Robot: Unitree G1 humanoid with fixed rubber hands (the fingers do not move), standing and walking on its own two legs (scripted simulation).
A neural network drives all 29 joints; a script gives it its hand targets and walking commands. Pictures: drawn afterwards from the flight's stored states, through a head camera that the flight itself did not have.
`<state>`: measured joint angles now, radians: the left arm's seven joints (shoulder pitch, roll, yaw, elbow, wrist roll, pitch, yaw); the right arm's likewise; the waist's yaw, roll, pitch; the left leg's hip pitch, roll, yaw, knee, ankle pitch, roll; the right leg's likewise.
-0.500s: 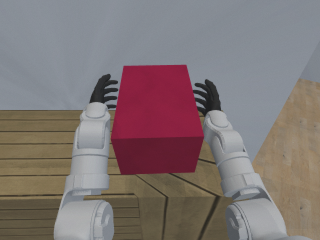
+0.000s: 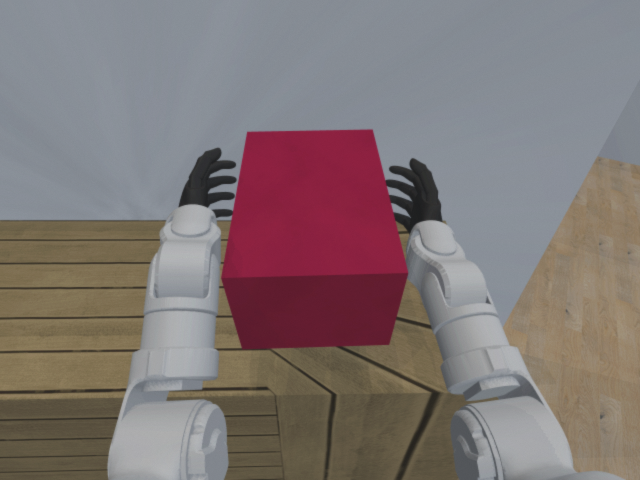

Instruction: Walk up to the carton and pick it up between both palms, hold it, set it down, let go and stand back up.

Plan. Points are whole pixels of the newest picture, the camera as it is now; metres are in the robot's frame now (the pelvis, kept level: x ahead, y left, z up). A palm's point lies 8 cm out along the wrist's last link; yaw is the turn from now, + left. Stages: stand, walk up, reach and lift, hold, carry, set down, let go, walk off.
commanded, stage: hold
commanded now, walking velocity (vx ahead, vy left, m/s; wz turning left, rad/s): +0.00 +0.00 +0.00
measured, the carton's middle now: (312, 230) +0.40 +0.00 +0.14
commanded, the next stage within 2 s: set down in 1.36 s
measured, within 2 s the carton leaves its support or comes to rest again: neither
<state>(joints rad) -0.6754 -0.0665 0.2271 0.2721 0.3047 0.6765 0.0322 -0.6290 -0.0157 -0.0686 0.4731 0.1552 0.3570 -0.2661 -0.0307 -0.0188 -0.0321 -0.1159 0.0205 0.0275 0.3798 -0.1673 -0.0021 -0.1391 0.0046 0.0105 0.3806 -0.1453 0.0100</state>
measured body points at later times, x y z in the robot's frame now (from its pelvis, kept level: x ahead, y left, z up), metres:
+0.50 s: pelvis +0.00 +0.00 +0.00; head -0.05 +0.01 +0.45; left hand +0.38 +0.14 +0.20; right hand +0.38 -0.14 +0.18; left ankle +0.03 +0.13 -0.74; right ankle +0.05 -0.12 -0.74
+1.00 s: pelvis +0.00 +0.00 +0.00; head -0.05 +0.01 +0.45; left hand +0.38 +0.14 +0.20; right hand +0.38 -0.14 +0.18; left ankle +0.03 +0.13 -0.74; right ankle +0.05 -0.12 -0.74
